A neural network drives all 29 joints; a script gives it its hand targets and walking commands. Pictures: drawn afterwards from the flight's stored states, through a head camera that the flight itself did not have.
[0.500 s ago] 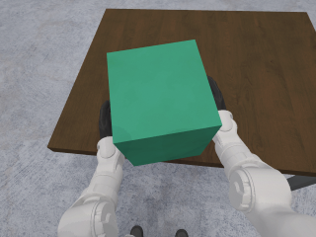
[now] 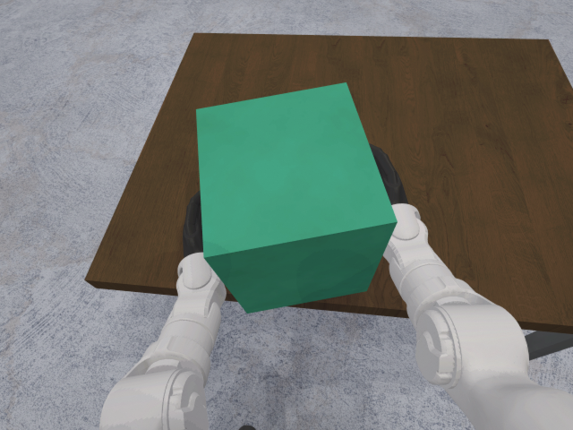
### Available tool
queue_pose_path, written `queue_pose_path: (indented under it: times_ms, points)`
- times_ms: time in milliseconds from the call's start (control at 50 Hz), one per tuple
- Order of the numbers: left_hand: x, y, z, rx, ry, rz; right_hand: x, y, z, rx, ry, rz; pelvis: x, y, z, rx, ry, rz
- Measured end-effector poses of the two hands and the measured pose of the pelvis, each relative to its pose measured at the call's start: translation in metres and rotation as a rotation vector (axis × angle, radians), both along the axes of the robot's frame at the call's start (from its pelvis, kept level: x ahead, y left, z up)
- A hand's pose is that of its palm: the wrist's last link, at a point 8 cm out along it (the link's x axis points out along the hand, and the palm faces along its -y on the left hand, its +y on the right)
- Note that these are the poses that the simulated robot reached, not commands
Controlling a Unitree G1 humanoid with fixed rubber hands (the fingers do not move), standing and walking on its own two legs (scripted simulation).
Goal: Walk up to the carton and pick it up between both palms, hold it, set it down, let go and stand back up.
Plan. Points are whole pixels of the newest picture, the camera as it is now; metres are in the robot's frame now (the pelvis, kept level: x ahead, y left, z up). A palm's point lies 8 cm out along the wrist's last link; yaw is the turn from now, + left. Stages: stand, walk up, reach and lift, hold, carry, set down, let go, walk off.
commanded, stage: reach and lift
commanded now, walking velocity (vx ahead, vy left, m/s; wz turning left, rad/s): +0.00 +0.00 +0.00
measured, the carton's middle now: (291, 210) +0.42 +0.03 +0.03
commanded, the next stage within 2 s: none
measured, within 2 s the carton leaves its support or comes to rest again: neither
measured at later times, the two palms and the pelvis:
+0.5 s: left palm (143, 208) +0.34 +0.19 +0.14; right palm (406, 190) +0.38 -0.10 +0.14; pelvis -0.04 +0.01 +0.01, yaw +1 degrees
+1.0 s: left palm (106, 181) +0.35 +0.22 +0.17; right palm (374, 143) +0.40 -0.06 +0.19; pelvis -0.01 +0.04 +0.02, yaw +1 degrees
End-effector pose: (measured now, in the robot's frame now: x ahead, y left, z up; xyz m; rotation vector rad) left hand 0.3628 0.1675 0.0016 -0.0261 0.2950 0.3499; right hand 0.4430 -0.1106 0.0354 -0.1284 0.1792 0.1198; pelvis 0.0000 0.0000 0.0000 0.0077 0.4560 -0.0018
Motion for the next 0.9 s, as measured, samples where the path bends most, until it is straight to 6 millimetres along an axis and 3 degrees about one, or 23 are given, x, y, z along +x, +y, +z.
queue_pose_path:
  times_ms: [140,320,420,560,720,900]
  points:
    - [-0.004,0.003,0.028,-0.003,-0.045,0.000,-0.005,0.005,0.037,-0.026,-0.052,0.001,-0.006,0.001,0.002,0.000,-0.050,0.000]
    - [-0.012,0.009,0.103,-0.021,-0.134,-0.050,-0.033,0.004,0.105,-0.034,-0.134,-0.071,-0.022,0.005,0.008,0.001,-0.229,0.004]
    - [-0.019,0.015,0.132,-0.109,-0.109,-0.077,-0.054,0.005,0.116,-0.013,-0.069,-0.122,-0.035,0.010,0.011,0.003,-0.381,0.008]
    - [-0.024,0.025,0.134,-0.138,-0.022,-0.097,-0.069,0.012,0.105,-0.018,0.067,-0.149,-0.045,0.017,0.012,0.006,-0.452,0.014]
    - [-0.012,0.035,0.145,-0.021,-0.030,-0.122,-0.052,0.026,0.135,-0.009,-0.016,-0.139,-0.035,0.027,0.014,-0.004,-0.426,0.018]
    - [-0.001,0.047,0.166,0.032,-0.034,-0.115,-0.037,0.038,0.147,0.050,-0.020,-0.132,-0.018,0.036,0.017,-0.021,-0.426,0.020]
